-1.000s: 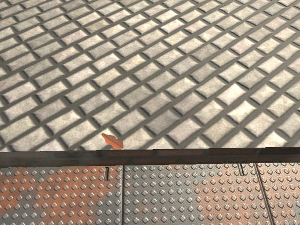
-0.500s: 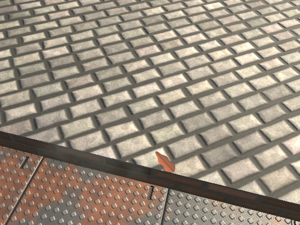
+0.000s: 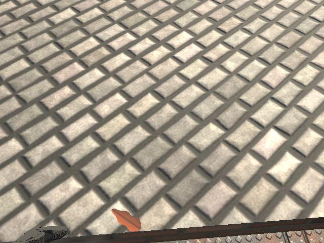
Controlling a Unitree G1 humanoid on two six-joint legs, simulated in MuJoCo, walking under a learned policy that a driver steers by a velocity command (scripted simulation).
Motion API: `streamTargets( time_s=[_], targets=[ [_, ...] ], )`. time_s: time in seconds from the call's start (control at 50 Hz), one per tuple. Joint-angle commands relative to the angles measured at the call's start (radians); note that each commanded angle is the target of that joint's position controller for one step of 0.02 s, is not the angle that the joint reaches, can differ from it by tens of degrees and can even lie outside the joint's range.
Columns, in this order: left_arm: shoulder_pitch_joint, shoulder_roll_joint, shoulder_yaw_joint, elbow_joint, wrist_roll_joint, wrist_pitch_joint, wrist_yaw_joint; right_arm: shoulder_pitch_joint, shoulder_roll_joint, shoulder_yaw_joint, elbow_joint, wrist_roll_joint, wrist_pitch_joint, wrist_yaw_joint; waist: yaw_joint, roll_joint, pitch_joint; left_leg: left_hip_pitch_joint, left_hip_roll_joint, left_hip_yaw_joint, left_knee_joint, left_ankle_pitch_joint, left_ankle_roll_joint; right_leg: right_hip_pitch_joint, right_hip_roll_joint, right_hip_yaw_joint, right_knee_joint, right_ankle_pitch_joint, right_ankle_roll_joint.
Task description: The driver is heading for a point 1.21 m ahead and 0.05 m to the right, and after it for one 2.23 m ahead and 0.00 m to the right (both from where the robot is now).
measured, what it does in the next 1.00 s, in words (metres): climbs: left foot, then right foot 0.15 m higher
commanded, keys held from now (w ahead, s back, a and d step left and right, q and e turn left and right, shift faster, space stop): w+e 0.36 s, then w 0.24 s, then w+q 0.40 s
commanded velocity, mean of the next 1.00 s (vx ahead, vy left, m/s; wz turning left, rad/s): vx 0.50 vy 0.00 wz -0.21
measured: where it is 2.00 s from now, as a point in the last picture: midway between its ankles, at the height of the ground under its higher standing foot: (187, 98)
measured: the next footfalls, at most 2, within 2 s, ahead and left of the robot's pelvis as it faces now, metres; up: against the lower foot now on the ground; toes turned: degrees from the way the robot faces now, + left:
left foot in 0.38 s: +0.31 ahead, +0.13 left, +0.00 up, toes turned -16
right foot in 0.84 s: +0.55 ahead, -0.25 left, +0.15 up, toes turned -21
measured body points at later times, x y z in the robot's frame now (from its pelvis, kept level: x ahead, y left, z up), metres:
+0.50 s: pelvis +0.25 +0.03 +0.02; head +0.27 +0.04 +0.47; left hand +0.46 +0.24 -0.08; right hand +0.30 -0.26 -0.07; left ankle +0.28 +0.14 -0.72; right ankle +0.13 -0.06 -0.57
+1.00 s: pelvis +0.49 -0.12 +0.12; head +0.49 -0.13 +0.57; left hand +0.67 +0.10 +0.02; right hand +0.49 -0.40 -0.01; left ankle +0.41 +0.04 -0.41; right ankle +0.51 -0.23 -0.57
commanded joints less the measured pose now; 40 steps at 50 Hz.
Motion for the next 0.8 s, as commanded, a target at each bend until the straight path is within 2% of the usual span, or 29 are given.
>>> streamTargets(
  time_s=[0.02, 0.04, 0.06, 0.12, 0.18, 0.2, 0.22, 0.28, 0.3, 0.32, 0.34, 0.36, 0.38, 0.4, 0.42, 0.44, 0.46, 0.48, 0.52, 0.56, 0.6, 0.64, 0.68, 0.7, 0.72, 0.74, 0.76, 0.78, 0.8],
  targets=[
    [0.197, 0.157, 0.050, -0.019, 0.002, -0.016, 0.016, -0.100, -0.136, -0.014, -0.167, 0.021, -0.077, 0.018, 0.087, 0.038, -0.198, -0.585, 0.046, -0.159, 0.194, 0.075, 0.024, 0.615, -0.332, 0.584, -0.336, -0.031, -0.221],
    [0.137, 0.127, 0.042, -0.033, 0.002, -0.019, 0.019, -0.104, -0.141, -0.019, -0.159, -0.007, -0.071, 0.008, 0.051, 0.055, -0.151, -0.523, 0.075, -0.152, 0.106, 0.099, 0.012, 0.495, -0.297, 0.511, -0.347, 0.095, -0.198],
    [0.102, 0.120, 0.037, -0.050, 0.011, -0.019, 0.024, -0.084, -0.139, -0.022, -0.157, -0.019, -0.056, 0.005, 0.020, 0.031, -0.122, -0.461, 0.086, -0.150, 0.084, 0.111, -0.003, 0.399, -0.272, 0.465, -0.371, 0.195, -0.197],
    [0.078, 0.133, 0.041, -0.042, 0.010, -0.022, 0.035, -0.059, -0.096, -0.009, -0.164, -0.040, -0.026, 0.001, -0.019, -0.001, -0.102, -0.361, 0.071, -0.094, -0.043, 0.155, -0.058, 0.207, -0.218, 0.332, -0.381, 0.436, -0.196],
    [0.089, 0.154, 0.049, -0.029, -0.005, -0.008, 0.052, -0.171, -0.045, 0.012, -0.200, -0.042, -0.018, -0.001, 0.015, -0.032, -0.092, -0.279, 0.022, -0.050, -0.294, 0.335, -0.086, 0.106, -0.132, 0.237, -0.352, 0.377, -0.137],
    [0.110, 0.150, 0.047, -0.023, -0.004, 0.005, 0.055, -0.163, -0.027, 0.020, -0.187, -0.033, -0.011, 0.002, 0.027, -0.073, -0.128, -0.242, -0.004, -0.037, -0.305, 0.361, -0.097, 0.129, -0.130, 0.236, -0.325, 0.313, -0.124],
    [0.121, 0.135, 0.042, -0.025, 0.003, 0.018, 0.057, -0.163, -0.034, 0.021, -0.183, -0.024, -0.006, 0.006, 0.038, -0.097, -0.153, -0.238, -0.011, -0.046, -0.293, 0.373, -0.094, 0.152, -0.146, 0.275, -0.296, 0.277, -0.111],
    [0.164, 0.112, 0.030, -0.030, -0.008, 0.037, 0.064, -0.254, -0.053, 0.018, -0.236, -0.010, 0.002, 0.015, 0.069, -0.105, -0.128, -0.333, -0.022, -0.076, -0.358, 0.263, -0.068, 0.267, -0.201, 0.426, -0.242, 0.114, -0.104],
    [0.193, 0.093, 0.025, -0.032, -0.009, 0.045, 0.066, -0.289, -0.060, 0.013, -0.253, -0.017, -0.004, 0.020, 0.081, -0.072, -0.115, -0.339, -0.048, -0.051, -0.412, 0.205, -0.055, 0.325, -0.186, 0.455, -0.215, 0.145, -0.094],
    [0.202, 0.098, 0.024, -0.025, -0.012, 0.053, 0.068, -0.311, -0.057, 0.009, -0.267, -0.019, -0.012, 0.022, 0.074, -0.094, -0.108, -0.308, -0.069, -0.036, -0.521, 0.171, -0.045, 0.376, -0.177, 0.476, -0.172, 0.231, -0.074],
    [0.172, 0.114, 0.026, -0.033, -0.010, 0.061, 0.074, -0.266, -0.067, -0.004, -0.266, -0.018, -0.018, 0.021, 0.024, -0.134, -0.139, -0.214, -0.087, -0.031, -0.657, 0.221, -0.033, 0.414, -0.155, 0.480, -0.093, 0.410, -0.045],
    [0.113, 0.115, 0.024, -0.055, -0.013, 0.061, 0.079, -0.141, -0.097, -0.023, -0.236, -0.019, -0.026, 0.021, -0.049, -0.142, -0.217, -0.028, -0.062, -0.052, -0.798, 0.373, -0.001, 0.398, -0.117, 0.442, 0.030, 0.515, -0.009],
    [0.066, 0.062, 0.005, -0.090, 0.000, 0.048, 0.078, 0.031, -0.160, -0.045, -0.204, -0.039, -0.028, 0.017, -0.117, -0.104, -0.332, 0.288, 0.108, -0.171, -0.778, 0.534, 0.069, 0.223, -0.070, 0.362, 0.279, 0.359, 0.053],
    [0.206, -0.061, -0.028, -0.106, 0.021, 0.016, 0.073, 0.098, -0.259, -0.065, -0.168, -0.062, -0.020, 0.016, -0.021, 0.234, -0.351, 0.552, 0.401, -0.593, -0.730, 0.992, 0.241, -0.163, 0.099, 0.296, 0.549, -0.411, 0.122],
    [0.299, 0.054, -0.005, -0.066, -0.007, 0.007, 0.068, 0.103, -0.217, -0.072, -0.158, -0.041, -0.013, 0.018, -0.016, 0.187, -0.338, 0.520, 0.507, -0.759, -0.721, 0.780, 0.357, -0.321, 0.034, 0.275, 0.802, -0.459, 0.173],
    [0.236, 0.097, 0.008, -0.050, -0.018, 0.015, 0.065, 0.089, -0.137, -0.053, -0.164, -0.029, -0.001, 0.012, -0.049, 0.099, -0.220, 0.457, 0.437, -0.618, -0.735, 0.578, 0.338, -0.410, -0.012, 0.243, 0.944, -0.396, 0.193],
    [0.158, 0.078, 0.005, -0.067, -0.010, 0.021, 0.063, 0.072, -0.078, -0.036, -0.155, -0.026, 0.011, 0.009, -0.054, 0.084, -0.137, 0.379, 0.351, -0.484, -0.763, 0.436, 0.287, -0.466, -0.031, 0.189, 0.999, -0.344, 0.195],
    [0.119, 0.043, -0.003, -0.076, -0.003, 0.024, 0.057, 0.077, -0.050, -0.025, -0.136, -0.025, 0.019, 0.007, -0.048, 0.094, -0.059, 0.301, 0.295, -0.414, -0.798, 0.368, 0.255, -0.505, -0.037, 0.171, 1.048, -0.323, 0.200],
    [0.069, -0.041, -0.032, -0.102, -0.013, 0.020, 0.031, 0.118, -0.023, -0.012, -0.094, -0.036, 0.023, 0.002, -0.030, 0.107, 0.031, 0.187, 0.267, -0.346, -0.858, 0.316, 0.246, -0.576, -0.044, 0.158, 1.182, -0.343, 0.186],
    [0.046, -0.083, -0.054, -0.123, -0.015, 0.018, 0.016, 0.134, -0.010, -0.008, -0.059, -0.031, 0.027, -0.002, -0.007, 0.089, 0.050, 0.133, 0.267, -0.284, -0.889, 0.310, 0.243, -0.668, -0.057, 0.167, 1.224, -0.308, 0.174],
    [0.029, -0.131, -0.076, -0.133, -0.009, 0.025, 0.027, 0.172, -0.029, -0.011, -0.006, -0.027, 0.033, -0.013, -0.004, 0.132, 0.037, 0.137, 0.297, -0.266, -0.924, 0.350, 0.262, -0.783, -0.054, 0.137, 1.435, -0.308, 0.180],
    [-0.041, -0.138, -0.096, -0.194, 0.002, 0.021, 0.038, 0.179, -0.017, -0.003, 0.025, -0.012, 0.031, -0.028, 0.014, 0.121, 0.062, 0.128, 0.277, -0.236, -0.950, 0.327, 0.239, -0.880, -0.101, 0.113, 1.438, -0.305, 0.176],
    [-0.136, -0.164, -0.124, -0.254, 0.014, 0.007, 0.029, 0.228, -0.016, 0.002, 0.071, -0.005, 0.042, -0.045, 0.003, 0.094, 0.063, 0.184, 0.269, -0.233, -0.952, 0.341, 0.214, -0.997, -0.170, 0.053, 1.426, -0.299, 0.178],
    [-0.215, -0.188, -0.148, -0.302, 0.020, -0.005, 0.015, 0.249, -0.029, 0.001, 0.085, 0.000, 0.053, -0.054, -0.010, 0.085, 0.051, 0.167, 0.226, -0.210, -0.970, 0.320, 0.195, -0.981, -0.202, 0.000, 1.285, -0.275, 0.189],
    [-0.272, -0.203, -0.160, -0.351, 0.021, -0.018, 0.003, 0.279, -0.026, 0.003, 0.102, 0.009, 0.066, -0.063, -0.019, 0.080, 0.031, 0.121, 0.215, -0.211, -0.996, 0.347, 0.184, -0.894, -0.237, 0.010, 1.137, -0.202, 0.184],
    [-0.301, -0.169, -0.164, -0.362, 0.025, -0.028, -0.016, 0.263, -0.046, 0.001, 0.092, 0.018, 0.074, -0.061, -0.019, 0.039, -0.008, -0.059, 0.190, -0.164, -1.121, 0.363, 0.208, -0.535, -0.226, -0.084, 0.810, -0.117, 0.171],
    [-0.340, -0.211, -0.170, -0.392, 0.015, -0.035, -0.015, 0.311, -0.066, -0.004, 0.114, 0.039, 0.075, -0.059, -0.026, 0.121, -0.055, -0.167, 0.220, -0.181, -1.217, 0.446, 0.208, -0.202, -0.198, -0.107, 0.659, -0.152, 0.154],
    [-0.214, -0.154, -0.129, -0.336, 0.003, -0.039, -0.012, 0.287, -0.120, -0.003, 0.115, 0.025, 0.058, -0.042, 0.042, 0.214, -0.146, -0.091, 0.237, -0.151, -1.138, 0.954, 0.211, -0.022, -0.116, -0.166, 0.714, -0.232, 0.123],
    [-0.056, -0.065, -0.086, -0.295, -0.016, -0.029, 0.005, 0.287, -0.163, -0.004, 0.132, 0.002, 0.048, -0.026, 0.132, 0.277, -0.268, 0.063, 0.236, -0.107, -0.994, 1.441, 0.186, 0.098, -0.056, -0.161, 0.671, -0.275, 0.077]
  ],
)
Velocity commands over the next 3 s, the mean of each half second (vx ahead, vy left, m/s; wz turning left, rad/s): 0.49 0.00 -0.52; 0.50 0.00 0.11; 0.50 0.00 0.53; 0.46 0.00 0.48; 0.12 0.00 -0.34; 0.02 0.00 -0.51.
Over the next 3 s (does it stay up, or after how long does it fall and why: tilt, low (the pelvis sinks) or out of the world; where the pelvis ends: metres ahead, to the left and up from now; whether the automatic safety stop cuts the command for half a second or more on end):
stays up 1.13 -0.13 0.18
